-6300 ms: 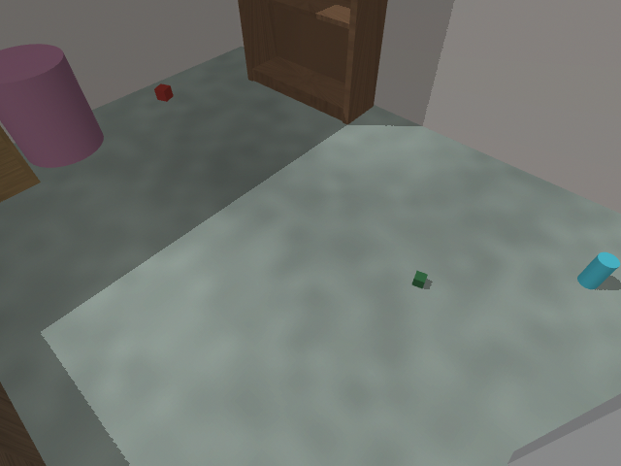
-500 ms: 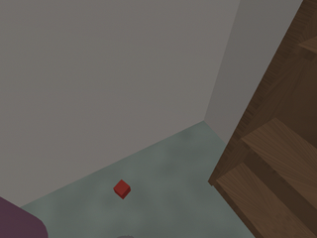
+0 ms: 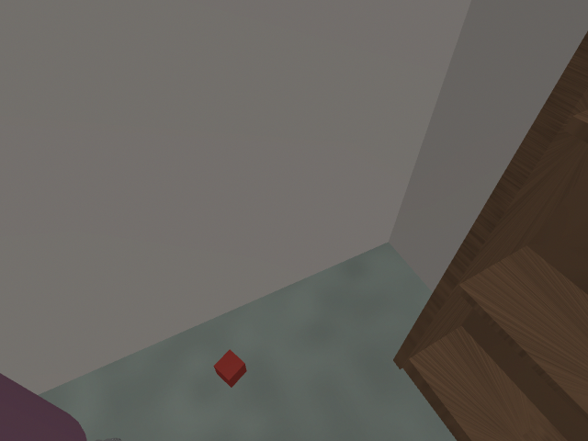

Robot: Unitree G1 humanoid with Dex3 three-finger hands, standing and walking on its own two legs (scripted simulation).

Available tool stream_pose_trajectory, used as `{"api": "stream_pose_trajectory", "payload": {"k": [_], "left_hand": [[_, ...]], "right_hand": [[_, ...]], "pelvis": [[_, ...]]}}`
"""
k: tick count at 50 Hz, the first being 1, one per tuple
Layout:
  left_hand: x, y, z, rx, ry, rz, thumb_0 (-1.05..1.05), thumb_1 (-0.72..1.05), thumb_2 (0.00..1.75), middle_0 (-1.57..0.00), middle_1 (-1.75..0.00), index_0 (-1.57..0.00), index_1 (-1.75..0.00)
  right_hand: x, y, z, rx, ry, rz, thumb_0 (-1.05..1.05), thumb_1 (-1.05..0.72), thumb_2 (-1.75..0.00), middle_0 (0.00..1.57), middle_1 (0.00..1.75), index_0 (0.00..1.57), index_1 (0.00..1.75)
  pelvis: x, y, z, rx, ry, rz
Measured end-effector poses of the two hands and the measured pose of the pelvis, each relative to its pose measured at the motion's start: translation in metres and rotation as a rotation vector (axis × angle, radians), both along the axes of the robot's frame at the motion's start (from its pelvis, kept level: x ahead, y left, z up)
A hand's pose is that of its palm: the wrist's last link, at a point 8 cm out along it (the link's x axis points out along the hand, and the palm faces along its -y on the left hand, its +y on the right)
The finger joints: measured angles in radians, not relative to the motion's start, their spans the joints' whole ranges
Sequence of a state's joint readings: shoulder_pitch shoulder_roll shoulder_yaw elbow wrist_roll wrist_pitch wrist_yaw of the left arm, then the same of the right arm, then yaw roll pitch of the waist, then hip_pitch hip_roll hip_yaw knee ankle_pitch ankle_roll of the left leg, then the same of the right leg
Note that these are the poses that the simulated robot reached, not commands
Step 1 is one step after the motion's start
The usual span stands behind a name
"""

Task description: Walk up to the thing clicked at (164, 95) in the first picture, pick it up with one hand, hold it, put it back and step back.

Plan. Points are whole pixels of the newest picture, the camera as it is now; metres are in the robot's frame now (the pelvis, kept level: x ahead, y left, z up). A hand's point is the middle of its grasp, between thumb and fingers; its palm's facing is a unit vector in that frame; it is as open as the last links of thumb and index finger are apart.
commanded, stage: walk up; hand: left
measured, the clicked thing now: (230, 368) +0.46 +0.23 -0.73
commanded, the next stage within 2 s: stand in 0.98 s
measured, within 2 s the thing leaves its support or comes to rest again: neither
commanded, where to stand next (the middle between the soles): +0.05 +0.00 m, yaw -1 degrees
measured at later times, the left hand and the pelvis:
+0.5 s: hand out of the picture +0.08 +0.27 -0.15, palm faces +0.01 -0.93 -0.36, open 7.4 cm; pelvis +0.01 +0.00 +0.00, yaw +1 degrees
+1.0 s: hand out of the picture +0.09 +0.26 -0.15, palm faces +0.03 -0.93 -0.36, open 7.4 cm; pelvis +0.02 +0.00 +0.01, yaw +3 degrees
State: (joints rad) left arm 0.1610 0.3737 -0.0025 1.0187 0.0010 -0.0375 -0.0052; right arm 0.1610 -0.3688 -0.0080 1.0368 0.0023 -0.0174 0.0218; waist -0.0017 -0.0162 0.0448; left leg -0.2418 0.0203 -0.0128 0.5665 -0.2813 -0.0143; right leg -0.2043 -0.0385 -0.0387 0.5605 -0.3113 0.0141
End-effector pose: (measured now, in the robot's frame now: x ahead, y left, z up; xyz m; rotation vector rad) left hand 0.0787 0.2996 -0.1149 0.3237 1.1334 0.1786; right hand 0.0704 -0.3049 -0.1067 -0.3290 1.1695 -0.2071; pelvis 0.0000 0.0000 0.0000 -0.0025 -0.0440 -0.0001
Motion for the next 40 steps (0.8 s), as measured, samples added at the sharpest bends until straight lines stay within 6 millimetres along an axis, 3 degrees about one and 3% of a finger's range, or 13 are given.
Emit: {"api": "stream_pose_trajectory", "payload": {"k": [7, 26, 40], "left_hand": [[0.013, 0.002, 0.003, 0.008, -0.010, 0.000, 0.01, 0.91, 0.90, -0.20, -0.30, -0.20, -0.30], [-0.009, 0.015, 0.004, 0.023, 0.073, 0.062, 0.01, 0.91, 0.90, -0.20, -0.30, -0.20, -0.30], [-0.004, 0.011, 0.002, 0.003, 0.065, 0.075, 0.01, 0.91, 0.90, -0.20, -0.30, -0.20, -0.30]], "right_hand": [[0.014, -0.003, 0.003, -0.007, -0.013, 0.002, 0.01, -0.90, -0.90, 0.20, 0.30, 0.21, 0.30], [0.017, 0.008, -0.004, 0.012, 0.053, 0.020, 0.01, -0.90, -0.90, 0.20, 0.30, 0.21, 0.30], [0.033, 0.009, 0.002, 0.001, 0.037, 0.033, 0.01, -0.90, -0.90, 0.20, 0.30, 0.21, 0.30]], "pelvis": [[0.004, 0.000, 0.001, -0.006, -0.004, 0.005], [0.010, 0.004, 0.004, -0.006, -0.008, 0.025], [0.014, 0.004, 0.007, -0.004, -0.006, 0.038]]}}
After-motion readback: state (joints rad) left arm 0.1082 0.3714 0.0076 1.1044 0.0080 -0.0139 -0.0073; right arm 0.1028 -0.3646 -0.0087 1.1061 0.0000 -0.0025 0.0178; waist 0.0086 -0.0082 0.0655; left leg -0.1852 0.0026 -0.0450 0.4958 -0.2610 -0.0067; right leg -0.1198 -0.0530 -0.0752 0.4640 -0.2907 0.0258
